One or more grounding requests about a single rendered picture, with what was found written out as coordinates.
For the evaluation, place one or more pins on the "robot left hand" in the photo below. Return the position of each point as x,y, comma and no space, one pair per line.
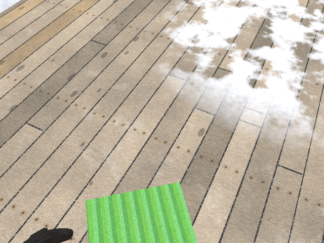
50,236

